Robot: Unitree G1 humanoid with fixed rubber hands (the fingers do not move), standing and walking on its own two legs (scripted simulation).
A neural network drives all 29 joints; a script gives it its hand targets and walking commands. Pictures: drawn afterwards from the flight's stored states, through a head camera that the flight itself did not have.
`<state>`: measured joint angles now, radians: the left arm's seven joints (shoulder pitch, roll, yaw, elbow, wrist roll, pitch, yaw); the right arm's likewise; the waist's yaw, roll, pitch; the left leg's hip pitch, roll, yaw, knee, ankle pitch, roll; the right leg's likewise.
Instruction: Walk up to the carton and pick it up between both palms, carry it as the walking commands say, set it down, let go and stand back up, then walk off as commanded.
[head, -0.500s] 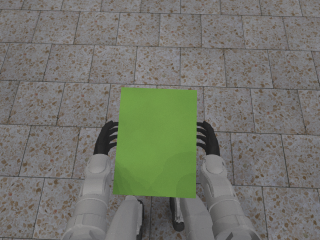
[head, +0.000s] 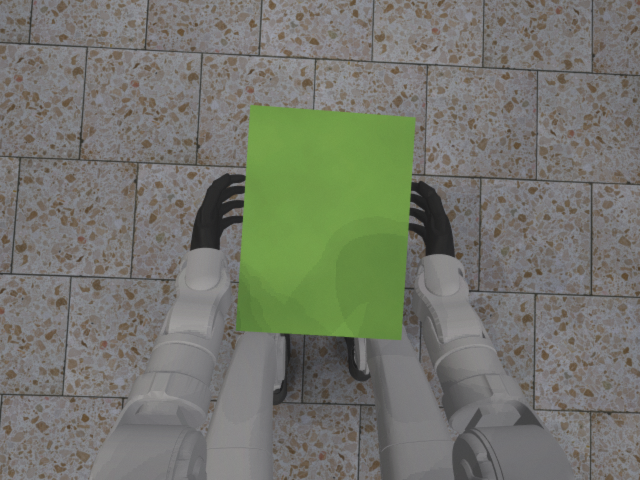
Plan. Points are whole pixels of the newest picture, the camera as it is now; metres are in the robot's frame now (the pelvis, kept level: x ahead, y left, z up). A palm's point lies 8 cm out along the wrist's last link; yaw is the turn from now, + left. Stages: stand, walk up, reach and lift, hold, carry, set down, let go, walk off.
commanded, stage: set down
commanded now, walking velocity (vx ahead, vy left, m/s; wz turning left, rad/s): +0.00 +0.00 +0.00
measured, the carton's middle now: (322, 227) +0.38 -0.01 -0.23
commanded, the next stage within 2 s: none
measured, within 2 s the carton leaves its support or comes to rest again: neither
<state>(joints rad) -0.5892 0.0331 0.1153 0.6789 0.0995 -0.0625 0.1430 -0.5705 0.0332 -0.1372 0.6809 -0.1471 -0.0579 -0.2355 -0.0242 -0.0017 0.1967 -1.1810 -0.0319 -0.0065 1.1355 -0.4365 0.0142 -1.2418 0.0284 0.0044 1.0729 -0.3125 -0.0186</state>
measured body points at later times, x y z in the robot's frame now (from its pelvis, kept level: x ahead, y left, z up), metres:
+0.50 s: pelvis -0.04 -0.01 -0.08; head +0.27 -0.02 +0.24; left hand +0.40 +0.13 -0.24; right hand +0.39 -0.15 -0.24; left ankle +0.04 +0.11 -0.64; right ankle +0.09 -0.11 -0.64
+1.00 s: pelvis -0.04 -0.01 -0.17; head +0.30 -0.01 +0.13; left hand +0.45 +0.14 -0.33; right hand +0.44 -0.15 -0.33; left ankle +0.04 +0.11 -0.64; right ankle +0.09 -0.11 -0.64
